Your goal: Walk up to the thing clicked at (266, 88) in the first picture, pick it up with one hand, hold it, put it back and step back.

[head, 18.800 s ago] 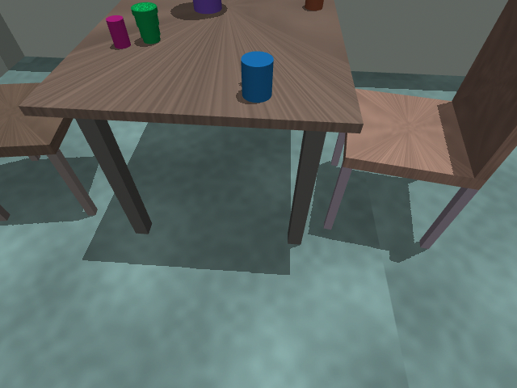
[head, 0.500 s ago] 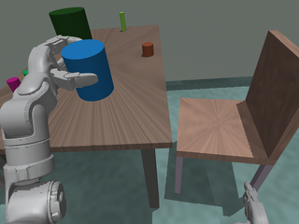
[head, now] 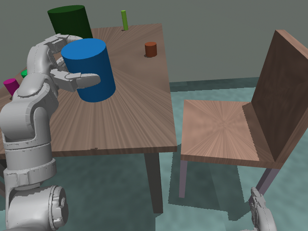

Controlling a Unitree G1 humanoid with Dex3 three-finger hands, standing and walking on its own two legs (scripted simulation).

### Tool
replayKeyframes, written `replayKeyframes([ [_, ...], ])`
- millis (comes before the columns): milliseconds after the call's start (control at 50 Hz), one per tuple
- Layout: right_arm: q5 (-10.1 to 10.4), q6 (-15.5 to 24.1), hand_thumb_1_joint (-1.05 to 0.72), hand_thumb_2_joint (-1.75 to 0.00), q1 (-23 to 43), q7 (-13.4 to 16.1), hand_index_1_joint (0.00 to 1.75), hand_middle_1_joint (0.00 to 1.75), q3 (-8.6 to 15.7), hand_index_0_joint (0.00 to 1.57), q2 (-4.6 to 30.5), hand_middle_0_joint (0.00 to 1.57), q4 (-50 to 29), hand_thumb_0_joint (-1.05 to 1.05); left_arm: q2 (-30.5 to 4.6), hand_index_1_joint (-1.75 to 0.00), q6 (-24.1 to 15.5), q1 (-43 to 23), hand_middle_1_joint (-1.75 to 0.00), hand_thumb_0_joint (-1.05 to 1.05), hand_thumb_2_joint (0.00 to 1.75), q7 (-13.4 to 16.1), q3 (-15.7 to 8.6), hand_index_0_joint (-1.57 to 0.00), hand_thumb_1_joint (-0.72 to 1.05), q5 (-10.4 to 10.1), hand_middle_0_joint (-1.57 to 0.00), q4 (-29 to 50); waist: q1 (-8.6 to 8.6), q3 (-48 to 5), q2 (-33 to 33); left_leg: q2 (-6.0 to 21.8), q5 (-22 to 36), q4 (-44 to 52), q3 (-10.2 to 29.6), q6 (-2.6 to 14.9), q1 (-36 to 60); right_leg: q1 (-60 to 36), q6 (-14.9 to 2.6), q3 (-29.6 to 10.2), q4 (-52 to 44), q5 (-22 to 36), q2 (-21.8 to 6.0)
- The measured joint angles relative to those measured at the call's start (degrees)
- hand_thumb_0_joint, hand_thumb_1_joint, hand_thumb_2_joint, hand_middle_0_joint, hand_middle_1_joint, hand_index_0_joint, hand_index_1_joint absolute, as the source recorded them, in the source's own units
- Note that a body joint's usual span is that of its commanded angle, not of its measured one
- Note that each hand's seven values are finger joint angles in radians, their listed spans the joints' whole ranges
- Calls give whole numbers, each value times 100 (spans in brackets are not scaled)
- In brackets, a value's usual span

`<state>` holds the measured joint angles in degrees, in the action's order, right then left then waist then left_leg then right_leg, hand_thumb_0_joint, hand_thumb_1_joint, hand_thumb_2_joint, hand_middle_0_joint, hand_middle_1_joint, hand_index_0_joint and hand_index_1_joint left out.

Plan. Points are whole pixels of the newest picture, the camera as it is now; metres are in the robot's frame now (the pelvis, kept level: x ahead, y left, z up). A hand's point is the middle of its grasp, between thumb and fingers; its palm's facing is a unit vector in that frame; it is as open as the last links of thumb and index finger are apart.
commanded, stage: hold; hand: left
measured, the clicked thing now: (87, 67) +0.36 +0.14 +0.31
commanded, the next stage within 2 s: crouch in 0.38 s
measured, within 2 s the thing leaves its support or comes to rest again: neither
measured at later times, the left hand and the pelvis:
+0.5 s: hand (78, 64) +0.35 +0.16 +0.32, palm faces +0.18 -0.98 -0.01, open 11.6 cm; pelvis +0.00 +0.00 +0.00, yaw +0 degrees
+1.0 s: hand (86, 85) +0.41 +0.18 +0.23, palm faces +0.23 -0.97 +0.00, open 11.5 cm; pelvis -0.01 -0.01 +0.00, yaw +0 degrees
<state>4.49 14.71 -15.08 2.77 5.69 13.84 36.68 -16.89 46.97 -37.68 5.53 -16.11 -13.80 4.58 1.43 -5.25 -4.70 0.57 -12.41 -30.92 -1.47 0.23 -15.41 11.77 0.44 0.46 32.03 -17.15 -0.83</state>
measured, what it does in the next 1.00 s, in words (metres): stands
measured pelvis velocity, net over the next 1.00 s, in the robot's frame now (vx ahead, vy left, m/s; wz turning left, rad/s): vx -0.01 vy -0.01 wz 0.00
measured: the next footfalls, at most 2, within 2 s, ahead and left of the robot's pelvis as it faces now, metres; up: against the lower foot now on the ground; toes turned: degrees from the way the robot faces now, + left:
none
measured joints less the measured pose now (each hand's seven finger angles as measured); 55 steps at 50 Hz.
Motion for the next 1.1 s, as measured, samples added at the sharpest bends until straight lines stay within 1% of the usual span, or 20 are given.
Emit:
replayKeyframes([
  [100, 18, 9, 49, -7, 33, -9, 5, 5, -23, 5, 29, 5, 45, -2, -117, -115, 126, -280, -100, 1, 65, -186, -48, -77, -61, -66, -38, -394, 19, -131, -61, -12, -3, 38, -12, 12, 37, -36, 10, -11, -42, 2, -12],
  [200, 37, -20, 49, -7, -29, -108, 5, 5, -76, 5, -12, 5, -138, -2, -48, -116, 276, -196, -101, 1, 65, -252, -50, -77, -61, -119, -38, -632, 53, -160, -67, -22, 22, 95, -17, 13, 59, -43, 10, -15, -66, 10, -21],
  [260, 49, -31, 50, -7, -62, -166, 5, 5, -92, 5, -66, 5, -231, -2, 52, -116, 299, 27, -101, 1, 65, -177, -29, -76, -61, -105, -38, -493, 55, -105, -33, -21, 39, 115, -20, 5, 56, -24, 1, -18, -57, 13, -20],
  [340, 46, -33, 50, -7, -87, -170, 5, 5, -65, 5, -111, 5, -243, -2, 177, -116, 206, 292, -100, 1, 66, 2, 5, -76, -61, -59, -38, -109, 39, 7, 24, -14, 38, 90, -6, -7, 37, -4, -10, -5, -22, 3, -13],
  [420, 21, -4, 49, -7, -39, -90, 5, 5, -31, 5, -89, 5, -118, -2, 129, -115, 66, 295, -99, 1, 66, 107, 28, -76, -61, 17, -38, 168, 10, 79, 51, 5, 12, 33, 4, -24, 21, 2, -24, 4, 15, -14, 6],
  [480, 3, 13, 49, -7, -4, -21, 5, 5, -24, 5, -36, 5, -6, -2, 39, -115, -2, 126, -99, 1, 66, 60, 29, -76, -61, 34, -38, 169, -2, 55, 30, 12, -6, 6, 15, -27, 14, -5, -27, 14, 19, -23, 13],
  [540, -3, 27, 49, -7, 22, 6, 5, 5, -29, 5, 15, 5, 74, -2, -52, -116, 28, -87, -100, 1, 66, -91, 13, -76, -61, -12, -38, -15, -9, -36, -19, 9, -15, 11, 20, -22, 24, -24, -22, 19, -1, -26, 11],
  [620, -3, 28, 50, -7, 103, -8, 5, 5, -4, 5, 45, 5, 207, -2, -84, -115, 159, -376, -100, 1, 64, -236, -24, -77, -61, -117, -39, -579, 15, -135, -83, -2, -2, 55, 11, -14, 54, -45, -15, 11, -29, -20, 0],
  [660, -3, 16, 51, -6, 134, -33, 5, 5, -2, 5, 42, 5, 204, -2, -65, -115, 204, -455, -100, 1, 63, -228, -33, -78, -61, -135, -39, -881, 18, -149, -99, -11, 23, 89, 9, -10, 53, -32, -12, 9, -37, -10, -9],
  [720, -8, 17, 51, -6, 147, -79, 5, 5, 4, 5, 5, 5, 140, -2, 3, -114, 175, -454, -99, 1, 62, -129, -53, -79, -61, -122, -40, -1204, 10, -111, -77, -21, 68, 139, 4, -11, 29, 17, -14, 5, -34, 7, -18],
  [780, -24, 42, 52, -6, 132, -101, 5, 5, 22, 5, -45, 5, 108, -2, 61, -113, -21, -370, -98, 1, 62, 6, -64, -79, -61, -45, -41, -1408, -22, -18, 5, -22, 108, 163, 6, -20, -21, 90, -23, 7, -8, 19, -19],
  [880, -86, 90, 52, -6, 58, -13, 5, 5, 31, 5, -47, 6, 132, -2, 12, -112, -624, -237, -95, 1, 62, 147, -30, -80, -61, 199, -42, -1749, -124, 174, 175, -7, 133, 124, 22, -38, -158, 234, -42, 21, 53, 30, -3],
  [920, -113, 123, 53, -6, 57, 67, 6, 5, 30, 5, -18, 6, 203, -2, -58, -112, -922, -224, -94, 1, 62, 116, -17, -80, -61, 283, -42, -1925, -169, 231, 228, 7, 128, 86, 21, -44, -226, 298, -47, 19, 77, 35, 9],
  [980, -142, 176, 52, -6, 113, 187, 5, 5, 20, 5, 36, 6, 343, -2, -183, -111, -1374, -248, -94, 1, 62, -32, -2, -80, -61, 344, -43, -2212, -220, 283, 272, 35, 109, 24, 10, -48, -329, 388, -51, 6, 91, 50, 36],
  [1040, -158, 221, 52, -6, 205, 272, 5, 5, -21, 5, 70, 6, 441, -2, -274, -111, -1760, -333, -94, 1, 62, -175, 8, -80, -61, 341, -43, -2546, -251, 280, 278, 60, 85, -30, -2, -45, -428, 468, -47, -8, 86, 67, 60],
  [1100, -187, 251, 52, -6, 286, 305, 5, 5, -81, 5, 46, 5, 432, -2, -301, -112, -2064, -431, -94, 1, 62, -251, -25, -80, -61, 313, -42, -2930, -276, 220, 258, 73, 63, -58, -7, -35, -500, 517, -36, -14, 57, 79, 72],
])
